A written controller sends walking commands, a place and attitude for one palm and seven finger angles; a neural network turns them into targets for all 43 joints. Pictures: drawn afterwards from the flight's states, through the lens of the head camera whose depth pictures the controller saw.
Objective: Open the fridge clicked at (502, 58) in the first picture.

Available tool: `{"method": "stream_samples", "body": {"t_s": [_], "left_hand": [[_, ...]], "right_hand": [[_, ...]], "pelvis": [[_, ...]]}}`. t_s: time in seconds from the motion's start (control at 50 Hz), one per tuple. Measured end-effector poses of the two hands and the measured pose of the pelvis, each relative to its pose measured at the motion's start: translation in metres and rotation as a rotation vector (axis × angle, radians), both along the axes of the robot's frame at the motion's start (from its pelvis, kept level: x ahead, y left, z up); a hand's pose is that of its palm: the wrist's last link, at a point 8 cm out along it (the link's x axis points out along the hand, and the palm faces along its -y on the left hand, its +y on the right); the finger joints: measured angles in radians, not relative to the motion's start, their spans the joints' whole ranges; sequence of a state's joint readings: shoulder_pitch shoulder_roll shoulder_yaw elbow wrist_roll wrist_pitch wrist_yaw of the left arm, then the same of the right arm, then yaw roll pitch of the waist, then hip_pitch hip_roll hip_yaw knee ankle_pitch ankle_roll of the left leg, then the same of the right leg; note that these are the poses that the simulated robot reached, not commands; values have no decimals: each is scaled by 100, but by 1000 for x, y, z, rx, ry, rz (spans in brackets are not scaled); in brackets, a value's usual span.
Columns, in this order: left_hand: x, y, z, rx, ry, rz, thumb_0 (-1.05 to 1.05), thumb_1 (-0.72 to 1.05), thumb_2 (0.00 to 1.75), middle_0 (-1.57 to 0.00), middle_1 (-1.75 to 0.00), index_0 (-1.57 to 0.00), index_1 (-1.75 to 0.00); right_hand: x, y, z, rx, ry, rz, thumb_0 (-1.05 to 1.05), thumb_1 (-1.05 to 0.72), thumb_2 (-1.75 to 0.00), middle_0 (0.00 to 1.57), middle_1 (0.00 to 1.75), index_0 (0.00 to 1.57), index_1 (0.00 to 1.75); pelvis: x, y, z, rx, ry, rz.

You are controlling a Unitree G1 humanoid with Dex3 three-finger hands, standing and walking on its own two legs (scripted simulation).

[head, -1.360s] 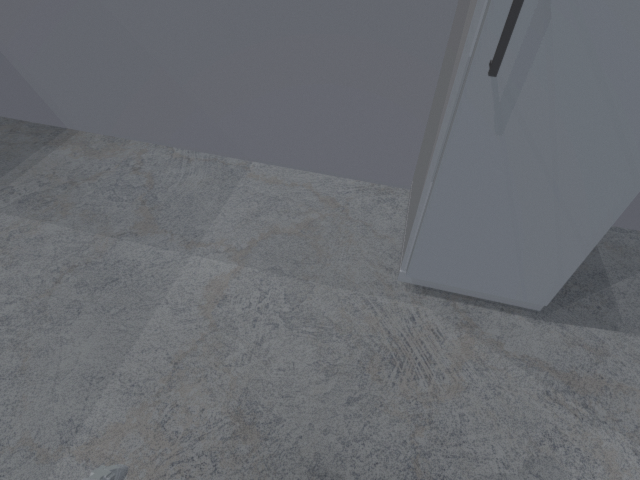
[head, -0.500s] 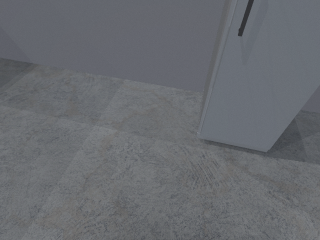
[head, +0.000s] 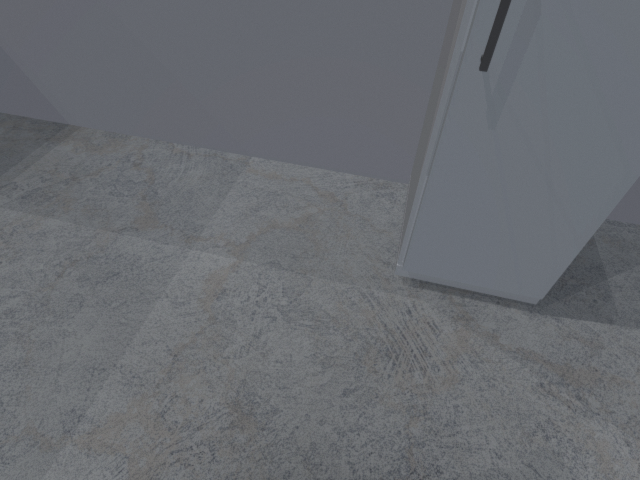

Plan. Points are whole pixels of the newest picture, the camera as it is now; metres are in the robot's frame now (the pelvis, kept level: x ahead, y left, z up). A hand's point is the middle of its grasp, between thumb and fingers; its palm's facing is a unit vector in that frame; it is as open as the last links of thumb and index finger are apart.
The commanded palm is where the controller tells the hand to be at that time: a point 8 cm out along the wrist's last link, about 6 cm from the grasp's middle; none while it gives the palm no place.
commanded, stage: look at it before walking up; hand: left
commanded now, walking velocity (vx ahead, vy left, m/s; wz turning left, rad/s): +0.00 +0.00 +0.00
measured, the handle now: out of the picture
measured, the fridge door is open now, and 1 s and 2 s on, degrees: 0 0 0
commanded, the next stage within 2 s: walk to a spot facing it in 0.08 s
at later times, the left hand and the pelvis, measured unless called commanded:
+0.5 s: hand out of the picture +0.06 +0.21 -0.18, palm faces -0.11 -0.96 -0.27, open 7.3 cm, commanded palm none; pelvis -0.01 -0.01 -0.02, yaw -8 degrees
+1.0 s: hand out of the picture +0.08 +0.17 -0.17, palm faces -0.28 -0.93 -0.25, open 7.3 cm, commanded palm none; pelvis -0.03 -0.02 -0.01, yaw -22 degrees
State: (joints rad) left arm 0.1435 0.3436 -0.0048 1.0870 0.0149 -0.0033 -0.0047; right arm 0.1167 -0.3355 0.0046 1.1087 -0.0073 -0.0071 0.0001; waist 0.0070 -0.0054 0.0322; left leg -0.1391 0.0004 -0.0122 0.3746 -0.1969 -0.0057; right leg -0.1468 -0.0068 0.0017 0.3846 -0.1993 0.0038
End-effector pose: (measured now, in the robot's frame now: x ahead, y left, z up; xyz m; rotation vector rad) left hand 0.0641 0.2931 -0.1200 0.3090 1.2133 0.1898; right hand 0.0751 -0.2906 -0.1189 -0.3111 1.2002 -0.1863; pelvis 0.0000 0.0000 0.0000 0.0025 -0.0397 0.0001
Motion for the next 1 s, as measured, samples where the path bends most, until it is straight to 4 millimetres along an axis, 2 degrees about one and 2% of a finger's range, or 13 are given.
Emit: {"method": "stream_samples", "body": {"t_s": [0.26, 0.34, 0.4, 0.5, 0.6, 0.64, 0.72, 0.8, 0.9, 1.0], "left_hand": [[0, -2, 0, 1, 8, 3, 1, 91, 90, -20, -30, -21, -30], [0, -9, -5, -4, 27, -7, 1, 91, 90, -20, -30, -21, -30], [-1, -19, -12, -24, 51, -30, 1, 91, 90, -20, -30, -20, -30], [-1, -41, -24, -57, 79, -74, 1, 91, 90, -20, -30, -20, -30], [-2, -68, -29, -56, 79, -112, 1, 91, 90, -20, -30, -21, -30], [-5, -77, -28, -50, 76, -122, 1, 91, 90, -20, -30, -21, -30], [-12, -90, -18, -57, 97, -127, 1, 91, 90, -20, -30, -21, -30], [-11, -96, -11, -66, 118, -163, 1, 91, 90, -20, -30, -21, -30], [4, -94, -10, -68, 107, -207, 1, 91, 90, -20, -30, -21, -30], [25, -81, -14, -73, 75, -253, 1, 91, 90, -20, -30, -21, -30]], "right_hand": [[3, -3, 0, -3, -3, -3, 1, -90, -89, 20, 30, 20, 30], [0, 1, -4, 3, -22, -37, 1, -90, -89, 20, 30, 20, 30], [-10, 8, -10, 24, -29, -72, 1, -90, -89, 20, 30, 20, 30], [-37, 16, -26, 73, -11, -137, 1, -90, -89, 20, 30, 20, 30], [-63, 8, -51, 124, 6, -209, 1, -90, -89, 20, 30, 20, 30], [-70, 3, -55, 132, 23, -233, 1, -90, -89, 20, 30, 20, 30], [-79, -4, -43, 134, 34, -263, 1, -90, -89, 20, 30, 20, 30], [-82, -11, -29, 117, 2, -304, 1, -90, -89, 20, 30, 20, 30], [-84, -15, -20, 83, -37, -349, 1, -90, -89, 20, 30, 20, 30], [-82, -7, -11, 51, -80, -381, 1, -91, -89, 20, 30, 20, 30]], "pelvis": [[2, -2, 0, 0, 1, -10], [0, -3, -3, 1, 5, -45], [-4, -3, -7, 6, 9, -76], [-12, -10, -15, 30, 12, -133], [-17, -26, -28, 34, 10, -197], [-20, -31, -29, 25, 15, -200], [-24, -36, -16, 33, 30, -232], [-26, -37, -7, 45, 51, -278], [-25, -31, -4, 40, 65, -328], [-25, -16, -5, 26, 71, -380]]}}
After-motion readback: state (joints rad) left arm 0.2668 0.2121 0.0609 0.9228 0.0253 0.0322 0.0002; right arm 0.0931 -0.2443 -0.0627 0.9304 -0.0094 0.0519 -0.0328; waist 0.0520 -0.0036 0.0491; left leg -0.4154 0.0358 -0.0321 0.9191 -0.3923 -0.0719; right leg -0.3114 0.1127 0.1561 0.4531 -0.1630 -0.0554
